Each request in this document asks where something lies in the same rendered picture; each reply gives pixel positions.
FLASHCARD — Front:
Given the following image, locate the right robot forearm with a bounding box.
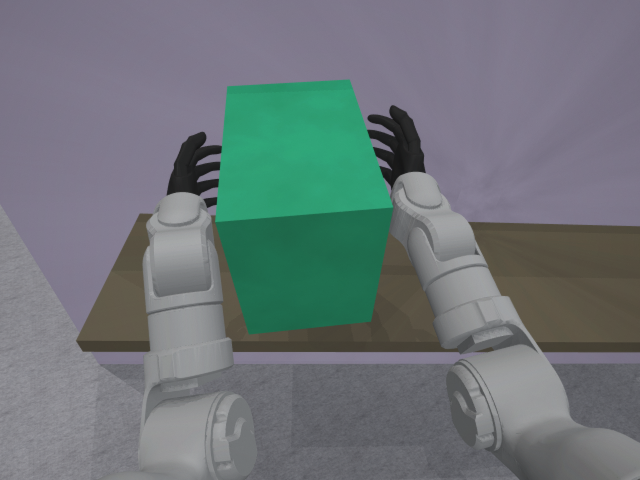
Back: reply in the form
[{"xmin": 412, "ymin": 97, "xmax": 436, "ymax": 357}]
[{"xmin": 389, "ymin": 172, "xmax": 570, "ymax": 414}]

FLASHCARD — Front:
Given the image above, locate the left robot forearm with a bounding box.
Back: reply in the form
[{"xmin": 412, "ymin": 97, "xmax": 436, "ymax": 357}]
[{"xmin": 138, "ymin": 192, "xmax": 234, "ymax": 470}]

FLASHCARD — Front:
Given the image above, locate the carton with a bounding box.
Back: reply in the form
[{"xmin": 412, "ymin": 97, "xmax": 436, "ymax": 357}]
[{"xmin": 215, "ymin": 79, "xmax": 393, "ymax": 334}]

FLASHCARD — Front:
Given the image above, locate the right robot hand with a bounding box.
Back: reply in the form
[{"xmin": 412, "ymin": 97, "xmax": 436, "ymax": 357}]
[{"xmin": 367, "ymin": 105, "xmax": 426, "ymax": 191}]

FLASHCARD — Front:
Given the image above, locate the robot left upper arm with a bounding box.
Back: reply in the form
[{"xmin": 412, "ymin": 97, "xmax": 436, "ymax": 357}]
[{"xmin": 97, "ymin": 391, "xmax": 257, "ymax": 480}]

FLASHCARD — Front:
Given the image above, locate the robot right upper arm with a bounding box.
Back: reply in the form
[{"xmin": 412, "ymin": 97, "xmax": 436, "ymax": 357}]
[{"xmin": 446, "ymin": 344, "xmax": 640, "ymax": 480}]

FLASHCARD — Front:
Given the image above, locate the table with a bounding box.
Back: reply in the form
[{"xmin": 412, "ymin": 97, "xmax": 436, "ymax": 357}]
[{"xmin": 76, "ymin": 214, "xmax": 640, "ymax": 352}]

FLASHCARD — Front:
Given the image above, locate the left robot hand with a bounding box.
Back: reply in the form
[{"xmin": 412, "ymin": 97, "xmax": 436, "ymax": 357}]
[{"xmin": 167, "ymin": 132, "xmax": 222, "ymax": 208}]

